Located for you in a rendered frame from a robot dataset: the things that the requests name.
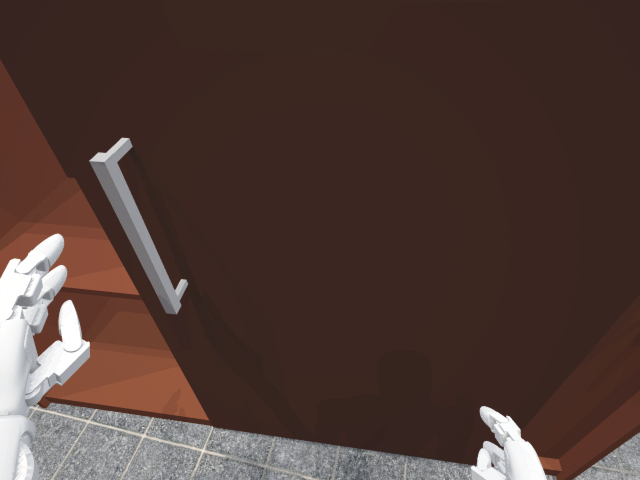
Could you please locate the right robot hand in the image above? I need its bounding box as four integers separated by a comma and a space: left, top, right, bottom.
471, 406, 547, 480

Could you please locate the handle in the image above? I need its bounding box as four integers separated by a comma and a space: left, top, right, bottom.
89, 138, 188, 314

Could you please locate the robot left forearm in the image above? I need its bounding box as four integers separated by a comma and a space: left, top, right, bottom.
0, 415, 39, 480

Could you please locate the left robot hand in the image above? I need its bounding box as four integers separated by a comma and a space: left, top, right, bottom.
0, 234, 90, 418

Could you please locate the wardrobe door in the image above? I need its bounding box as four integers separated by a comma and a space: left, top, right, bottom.
521, 294, 640, 459
0, 0, 640, 466

